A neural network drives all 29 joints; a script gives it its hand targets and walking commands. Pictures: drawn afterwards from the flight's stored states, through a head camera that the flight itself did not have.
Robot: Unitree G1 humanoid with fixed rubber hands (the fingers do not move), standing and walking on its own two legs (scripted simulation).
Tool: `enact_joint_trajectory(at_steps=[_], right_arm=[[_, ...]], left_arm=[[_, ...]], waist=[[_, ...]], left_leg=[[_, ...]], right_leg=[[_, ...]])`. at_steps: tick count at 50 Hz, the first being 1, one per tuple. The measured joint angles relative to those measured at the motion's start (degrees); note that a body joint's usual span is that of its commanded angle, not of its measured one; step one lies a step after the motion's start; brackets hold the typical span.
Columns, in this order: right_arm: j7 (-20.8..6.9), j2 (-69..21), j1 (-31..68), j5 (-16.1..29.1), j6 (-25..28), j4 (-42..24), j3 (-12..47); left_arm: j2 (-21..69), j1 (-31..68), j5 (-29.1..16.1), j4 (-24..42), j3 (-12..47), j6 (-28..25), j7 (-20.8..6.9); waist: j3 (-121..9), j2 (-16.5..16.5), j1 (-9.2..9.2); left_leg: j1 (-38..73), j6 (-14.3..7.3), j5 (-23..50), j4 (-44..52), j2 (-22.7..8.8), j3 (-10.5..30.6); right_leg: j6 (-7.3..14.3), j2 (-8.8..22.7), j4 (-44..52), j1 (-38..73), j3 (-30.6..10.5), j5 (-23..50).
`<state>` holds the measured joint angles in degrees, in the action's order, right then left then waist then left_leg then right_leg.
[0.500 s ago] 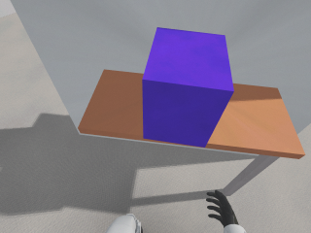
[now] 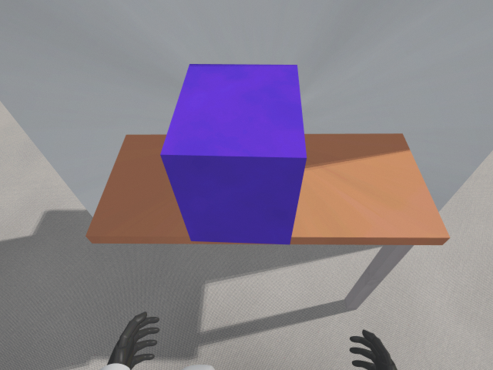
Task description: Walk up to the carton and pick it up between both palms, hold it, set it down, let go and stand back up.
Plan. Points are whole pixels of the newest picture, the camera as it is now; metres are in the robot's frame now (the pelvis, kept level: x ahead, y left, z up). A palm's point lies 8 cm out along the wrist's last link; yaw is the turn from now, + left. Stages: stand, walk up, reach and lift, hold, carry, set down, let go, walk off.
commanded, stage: walk up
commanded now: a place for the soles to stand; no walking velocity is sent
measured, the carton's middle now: (241, 157) +0.51 +0.03 +0.02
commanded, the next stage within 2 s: stand in 0.76 s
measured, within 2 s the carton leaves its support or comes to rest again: neither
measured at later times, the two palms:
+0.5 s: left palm out of the picture +0.10 +0.24 -0.10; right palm out of the picture +0.13 -0.20 -0.11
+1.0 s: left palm out of the picture +0.08 +0.25 -0.11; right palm out of the picture +0.12 -0.19 -0.11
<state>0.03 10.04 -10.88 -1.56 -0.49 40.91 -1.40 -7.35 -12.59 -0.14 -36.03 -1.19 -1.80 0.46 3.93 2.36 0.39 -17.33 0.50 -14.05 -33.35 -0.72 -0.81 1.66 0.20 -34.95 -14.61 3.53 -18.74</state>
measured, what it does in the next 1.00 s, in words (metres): stands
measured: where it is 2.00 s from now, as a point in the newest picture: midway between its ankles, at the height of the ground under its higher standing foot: outside the picture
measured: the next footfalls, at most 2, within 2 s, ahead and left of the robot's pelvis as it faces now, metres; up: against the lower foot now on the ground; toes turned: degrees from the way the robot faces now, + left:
none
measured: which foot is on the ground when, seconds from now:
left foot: down 0.00-1.00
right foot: down 0.00-1.00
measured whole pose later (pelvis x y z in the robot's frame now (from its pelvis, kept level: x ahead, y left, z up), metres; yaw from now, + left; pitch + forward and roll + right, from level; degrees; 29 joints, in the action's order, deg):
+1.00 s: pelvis +0.01 +0.02 +0.01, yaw +2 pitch -1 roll -1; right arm -0.8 8.2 -14.1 -1.0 1.4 44.3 -1.6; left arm -8.7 -16.9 0.5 -42.6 -0.3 -0.7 0.0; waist 0.9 0.7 -0.2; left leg -16.2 -1.5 -12.8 -29.9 1.3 0.8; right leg -0.5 1.7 -28.5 -11.3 4.7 -16.3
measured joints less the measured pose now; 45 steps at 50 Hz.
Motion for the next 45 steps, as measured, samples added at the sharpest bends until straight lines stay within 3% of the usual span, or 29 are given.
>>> enact_joint_trajectory(at_steps=[22,45], right_arm=[[-0.68,-0.84,-0.53,0.6,0.4,2.26,0.04],[-0.64,-1.63,-2.56,1.1,1.52,3.12,0.43]], left_arm=[[-0.63,-3.38,0.52,-3.22,0.26,0.3,-0.22],[-1.21,-3.56,0.84,-6.05,0.41,0.48,-0.6]], waist=[[-0.95,-0.69,-0.87],[-2.07,-2.06,-0.6]], left_leg=[[1.96,-0.91,1.16,3.46,0.86,0.94],[1.7,-1.91,1.01,3.2,1.7,1.39]], right_leg=[[-1.01,0.61,5.47,3.29,0.86,2.23],[-2.09,1.33,6.48,3.92,1.12,2.55]])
